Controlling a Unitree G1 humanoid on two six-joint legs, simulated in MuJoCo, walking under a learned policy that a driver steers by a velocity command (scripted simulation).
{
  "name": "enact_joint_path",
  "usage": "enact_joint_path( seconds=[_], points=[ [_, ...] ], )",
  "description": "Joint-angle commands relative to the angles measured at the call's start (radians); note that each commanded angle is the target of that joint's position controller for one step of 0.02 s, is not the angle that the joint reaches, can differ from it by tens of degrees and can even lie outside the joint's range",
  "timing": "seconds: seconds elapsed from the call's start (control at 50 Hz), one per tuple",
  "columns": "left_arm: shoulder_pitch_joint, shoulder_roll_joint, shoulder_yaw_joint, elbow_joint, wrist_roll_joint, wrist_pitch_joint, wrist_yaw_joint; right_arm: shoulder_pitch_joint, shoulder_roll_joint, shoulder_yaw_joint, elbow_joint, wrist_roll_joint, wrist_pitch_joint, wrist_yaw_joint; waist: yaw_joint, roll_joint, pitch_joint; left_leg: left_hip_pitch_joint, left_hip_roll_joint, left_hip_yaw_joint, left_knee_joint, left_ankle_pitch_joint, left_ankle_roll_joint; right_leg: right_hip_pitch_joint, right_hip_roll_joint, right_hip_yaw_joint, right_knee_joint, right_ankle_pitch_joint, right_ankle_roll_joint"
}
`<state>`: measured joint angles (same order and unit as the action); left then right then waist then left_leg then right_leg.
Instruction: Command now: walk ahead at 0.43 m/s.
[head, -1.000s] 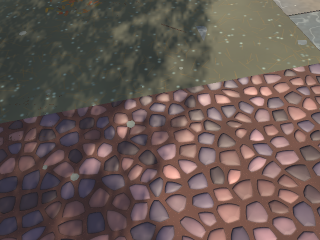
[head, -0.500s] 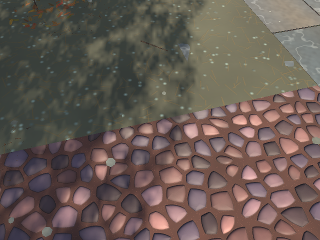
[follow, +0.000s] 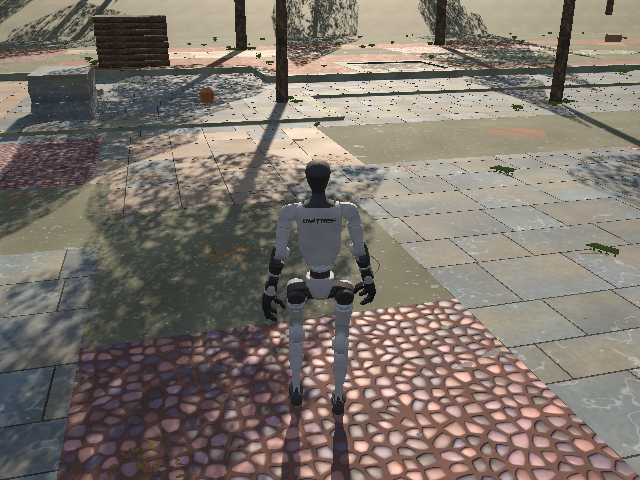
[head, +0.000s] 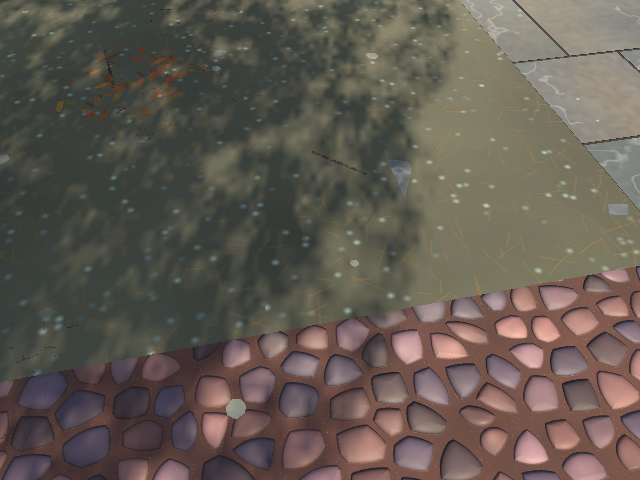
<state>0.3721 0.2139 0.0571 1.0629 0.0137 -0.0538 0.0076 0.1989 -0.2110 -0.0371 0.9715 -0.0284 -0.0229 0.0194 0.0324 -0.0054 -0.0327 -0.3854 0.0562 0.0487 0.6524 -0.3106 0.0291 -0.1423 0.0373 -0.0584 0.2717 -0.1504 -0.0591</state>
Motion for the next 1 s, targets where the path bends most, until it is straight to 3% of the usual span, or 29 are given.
enact_joint_path(
  seconds=[0.02,0.06,0.08,0.1,0.12,0.14,0.16,0.2,0.24,0.34,0.44,0.5,0.52,0.54,0.56,0.58,0.6,0.62,0.64,0.66,0.7,0.74,0.82,0.88,0.92,1.0],
  points=[
    [-0.016,0.152,0.032,-0.040,-0.003,-0.008,-0.004,0.011,-0.053,-0.009,-0.047,0.004,-0.018,-0.004,-0.035,-0.082,0.083,0.080,-0.024,0.046,-0.099,0.024,0.010,-0.126,-0.266,0.239,-0.155,-0.377,-0.152],
    [-0.053,0.139,0.032,-0.047,-0.008,-0.004,-0.005,0.123,-0.051,-0.014,-0.008,0.003,-0.031,-0.010,-0.088,-0.041,0.084,0.264,-0.051,0.062,-0.213,0.033,0.022,-0.234,-0.221,0.199,-0.050,-0.427,-0.126],
    [-0.083,0.099,0.022,-0.061,-0.002,-0.006,-0.005,0.227,-0.080,-0.023,0.025,-0.001,-0.042,-0.018,-0.125,0.028,0.080,0.387,-0.003,-0.023,-0.292,-0.057,0.039,-0.331,-0.166,0.145,0.092,-0.419,-0.099],
    [-0.124,0.007,-0.002,-0.102,-0.004,-0.014,-0.014,0.335,-0.174,-0.044,0.044,-0.010,-0.053,-0.030,-0.158,0.253,0.065,0.491,0.228,-0.371,-0.488,-0.325,0.091,-0.491,-0.046,0.004,0.412,-0.356,-0.043],
    [-0.145,0.032,0.003,-0.130,0.012,-0.016,-0.019,0.362,-0.233,-0.059,0.054,0.002,-0.048,-0.030,-0.145,0.298,0.129,0.471,0.358,-0.642,-0.608,-0.515,0.169,-0.661,0.011,-0.008,0.597,-0.376,-0.045],
    [-0.152,0.088,0.017,-0.130,0.031,-0.015,-0.028,0.273,-0.182,-0.048,0.034,0.003,-0.044,-0.028,-0.086,0.161,0.168,0.390,0.336,-0.594,-0.582,-0.490,0.178,-0.655,-0.062,0.070,0.698,-0.278,-0.054],
    [-0.135,0.086,0.019,-0.116,0.023,-0.017,-0.040,0.198,-0.140,-0.038,0.009,0.008,-0.050,-0.022,-0.045,0.113,0.157,0.350,0.279,-0.502,-0.574,-0.393,0.154,-0.621,-0.083,0.085,0.715,-0.193,-0.049],
    [-0.124,0.071,0.018,-0.098,0.021,-0.016,-0.050,0.163,-0.105,-0.029,-0.005,0.017,-0.067,-0.022,-0.020,0.093,0.121,0.351,0.201,-0.333,-0.584,-0.137,0.117,-0.568,-0.110,0.066,0.709,-0.087,-0.017],
    [-0.153,0.052,0.014,-0.099,0.026,-0.007,-0.052,0.219,-0.081,-0.022,0.021,0.016,-0.081,-0.025,-0.027,0.085,0.102,0.376,0.163,-0.234,-0.560,0.096,0.117,-0.568,-0.113,0.040,0.720,-0.019,0.006],
    [-0.337,0.031,-0.001,-0.166,0.021,0.008,-0.048,0.316,-0.071,-0.014,0.058,0.014,-0.086,-0.028,-0.063,0.083,0.124,0.404,0.140,-0.134,-0.526,0.428,0.147,-0.609,-0.113,-0.005,0.589,0.054,0.048],
    [-0.463,0.029,-0.017,-0.220,0.009,0.006,-0.045,0.351,-0.089,-0.015,0.079,0.009,-0.084,-0.033,-0.088,0.112,0.149,0.428,0.145,-0.084,-0.506,0.564,0.148,-0.492,-0.075,-0.049,0.357,0.098,0.016],
    [-0.419,0.055,-0.010,-0.222,0.008,-0.003,-0.035,0.325,-0.106,-0.020,0.086,0.006,-0.081,-0.038,-0.047,0.113,0.133,0.477,0.171,-0.062,-0.419,0.792,0.132,-0.377,-0.044,-0.055,0.291,0.039,-0.039],
    [-0.344,0.071,-0.001,-0.202,0.008,-0.008,-0.028,0.309,-0.119,-0.024,0.086,0.005,-0.079,-0.040,-0.013,0.116,0.094,0.488,0.171,-0.050,-0.331,0.930,0.120,-0.284,-0.016,-0.062,0.278,0.008,-0.059],
    [-0.208,0.090,0.011,-0.158,0.009,-0.016,-0.020,0.293,-0.128,-0.027,0.086,0.007,-0.073,-0.040,0.045,0.099,0.025,0.479,0.152,-0.030,-0.174,0.996,0.107,-0.134,0.015,-0.073,0.230,0.016,-0.082],
    [-0.042,0.123,0.028,-0.104,0.022,-0.026,-0.010,0.283,-0.121,-0.024,0.079,0.011,-0.070,-0.038,0.108,0.069,-0.065,0.360,0.115,-0.005,0.035,0.866,0.091,0.098,-0.021,-0.034,0.203,0.037,-0.109],
    [0.107,0.218,0.052,-0.085,0.049,-0.031,0.000,0.321,-0.058,-0.008,0.044,0.030,-0.068,-0.030,0.125,-0.075,-0.203,0.096,0.035,0.040,0.372,0.454,0.064,0.376,-0.286,0.290,0.186,-0.099,-0.174],
    [0.103,0.263,0.062,-0.085,0.039,-0.020,-0.011,0.411,-0.012,-0.008,0.047,0.047,-0.066,-0.024,0.072,-0.219,-0.284,-0.158,-0.136,-0.021,0.659,-0.245,0.048,0.487,-0.481,0.739,0.028,-0.121,-0.287],
    [-0.009,0.217,0.055,-0.098,0.003,-0.011,-0.015,0.302,-0.087,-0.028,0.034,0.025,-0.059,-0.026,0.043,-0.080,-0.155,-0.233,-0.061,-0.116,0.701,-0.150,0.067,0.361,-0.419,0.668,-0.009,-0.234,-0.251],
    [-0.105,0.144,0.035,-0.116,-0.004,-0.015,-0.017,0.219,-0.083,-0.029,0.008,0.018,-0.066,-0.021,0.017,-0.044,-0.013,-0.247,-0.018,-0.103,0.654,-0.049,0.070,0.198,-0.381,0.514,-0.042,-0.208,-0.218],
    [-0.148,0.095,0.021,-0.117,0.000,-0.023,-0.019,0.187,-0.067,-0.028,0.005,0.015,-0.068,-0.018,-0.011,-0.016,0.045,-0.207,0.014,-0.098,0.594,0.009,0.070,0.087,-0.330,0.413,-0.078,-0.117,-0.185],
    [-0.144,0.045,0.004,-0.096,0.000,-0.038,-0.009,0.227,-0.033,-0.025,0.023,-0.004,-0.042,-0.007,-0.061,-0.040,0.066,-0.109,0.039,-0.102,0.519,0.037,0.052,-0.029,-0.272,0.258,-0.116,-0.001,-0.136],
    [-0.085,0.061,0.004,-0.073,0.001,-0.057,-0.004,0.217,-0.023,-0.027,0.019,-0.005,-0.020,0.002,-0.071,-0.044,0.073,-0.111,0.036,-0.096,0.492,0.057,0.042,-0.044,-0.262,0.187,-0.136,0.085,-0.128],
    [-0.045,0.078,-0.002,-0.065,0.002,-0.070,0.003,0.103,-0.027,-0.027,-0.023,-0.001,-0.002,-0.001,-0.077,-0.043,0.114,-0.185,0.024,-0.057,0.368,0.170,0.015,-0.031,-0.242,0.004,-0.093,0.574,-0.099],
    [-0.045,0.079,-0.009,-0.074,-0.005,-0.060,0.015,-0.007,-0.010,-0.012,-0.066,0.009,-0.007,0.004,-0.055,-0.073,0.103,-0.131,-0.001,0.014,0.160,0.284,0.016,-0.021,-0.205,-0.095,-0.049,0.684,-0.065],
    [-0.009,0.090,-0.008,-0.067,-0.008,-0.051,0.027,-0.058,-0.005,-0.004,-0.086,0.008,-0.007,0.006,-0.030,-0.078,0.085,-0.112,-0.021,0.051,0.068,0.328,0.023,0.041,-0.214,-0.117,-0.013,0.719,-0.061],
    [0.002,0.114,0.004,-0.067,-0.003,-0.026,0.049,-0.016,-0.040,-0.012,-0.094,-0.008,-0.009,0.000,-0.043,-0.096,0.047,-0.049,-0.071,0.081,-0.006,0.199,0.066,0.146,-0.261,-0.126,0.156,0.852,-0.065]
  ],
)
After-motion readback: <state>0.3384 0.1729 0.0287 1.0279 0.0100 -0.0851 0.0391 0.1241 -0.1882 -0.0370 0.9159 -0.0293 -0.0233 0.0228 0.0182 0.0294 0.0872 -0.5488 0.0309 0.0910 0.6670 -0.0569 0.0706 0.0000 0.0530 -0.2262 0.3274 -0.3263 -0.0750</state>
